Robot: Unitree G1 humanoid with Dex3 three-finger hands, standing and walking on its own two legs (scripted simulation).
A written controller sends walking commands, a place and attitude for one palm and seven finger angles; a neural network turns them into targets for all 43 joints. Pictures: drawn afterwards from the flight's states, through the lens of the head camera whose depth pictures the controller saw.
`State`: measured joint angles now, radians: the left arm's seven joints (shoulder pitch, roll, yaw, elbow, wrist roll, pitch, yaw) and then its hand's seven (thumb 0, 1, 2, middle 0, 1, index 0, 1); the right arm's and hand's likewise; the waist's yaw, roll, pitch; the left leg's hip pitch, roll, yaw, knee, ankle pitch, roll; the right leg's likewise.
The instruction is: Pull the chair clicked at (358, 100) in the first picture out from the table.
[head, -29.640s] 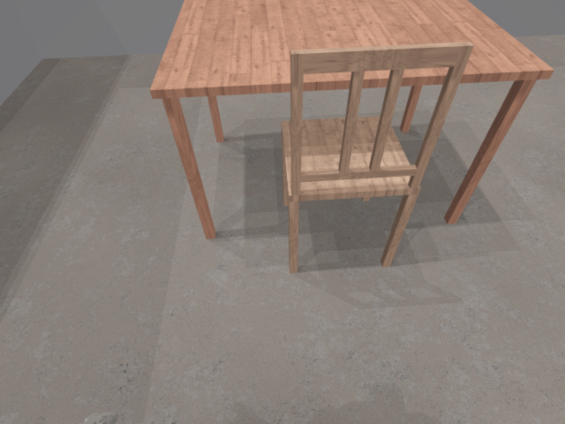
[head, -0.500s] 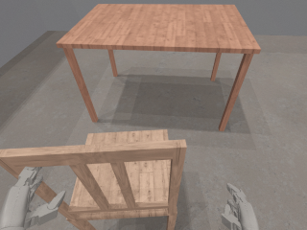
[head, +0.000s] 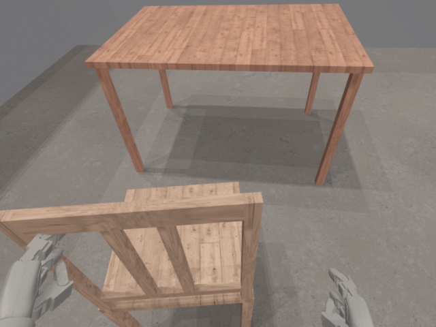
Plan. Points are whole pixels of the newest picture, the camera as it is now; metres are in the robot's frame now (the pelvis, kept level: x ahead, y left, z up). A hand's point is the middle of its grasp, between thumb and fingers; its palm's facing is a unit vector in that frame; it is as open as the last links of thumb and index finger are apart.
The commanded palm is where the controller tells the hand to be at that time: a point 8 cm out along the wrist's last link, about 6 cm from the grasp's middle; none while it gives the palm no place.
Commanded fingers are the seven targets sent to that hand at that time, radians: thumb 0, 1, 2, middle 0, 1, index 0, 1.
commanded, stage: step back with the hand held close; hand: left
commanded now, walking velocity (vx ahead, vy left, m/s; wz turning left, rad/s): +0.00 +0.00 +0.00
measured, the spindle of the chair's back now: (134, 265) +0.24 +0.22 -0.05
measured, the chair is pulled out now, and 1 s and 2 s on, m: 0.65 0.67 0.67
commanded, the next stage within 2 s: stop stepping back and stand still in 1.10 s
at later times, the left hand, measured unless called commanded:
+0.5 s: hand (52, 310) +0.11 +0.26 +0.07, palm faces +0.05 -0.85 -0.53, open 6.9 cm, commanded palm +0.07 +0.31 +0.19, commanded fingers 0.00 0.90 0.90 -0.20 -0.30 -0.20 -0.30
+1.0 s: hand out of the picture +0.07 +0.32 +0.16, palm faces +0.45 -0.80 -0.41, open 7.4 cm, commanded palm +0.00 +0.36 +0.19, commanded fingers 0.00 0.90 0.90 -0.20 -0.30 -0.20 -0.30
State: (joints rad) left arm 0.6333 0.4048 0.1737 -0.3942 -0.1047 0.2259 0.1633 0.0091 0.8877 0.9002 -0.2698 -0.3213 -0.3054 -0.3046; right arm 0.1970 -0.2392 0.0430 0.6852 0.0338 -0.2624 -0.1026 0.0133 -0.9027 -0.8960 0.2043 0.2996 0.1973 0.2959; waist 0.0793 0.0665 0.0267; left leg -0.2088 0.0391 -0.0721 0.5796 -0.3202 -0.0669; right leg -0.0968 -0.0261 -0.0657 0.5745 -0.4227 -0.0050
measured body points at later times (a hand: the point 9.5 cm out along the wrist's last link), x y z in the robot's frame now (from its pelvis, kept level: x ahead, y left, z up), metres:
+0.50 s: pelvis -0.07 +0.01 +0.00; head +0.00 +0.02 +0.45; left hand +0.10 +0.30 +0.11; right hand +0.12 -0.22 -0.08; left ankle +0.00 +0.17 -0.73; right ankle -0.07 -0.11 -0.73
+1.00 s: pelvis -0.15 +0.06 -0.01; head -0.15 +0.07 +0.44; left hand +0.04 +0.36 +0.18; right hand +0.02 -0.18 -0.08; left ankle +0.00 +0.17 -0.72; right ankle -0.10 -0.10 -0.71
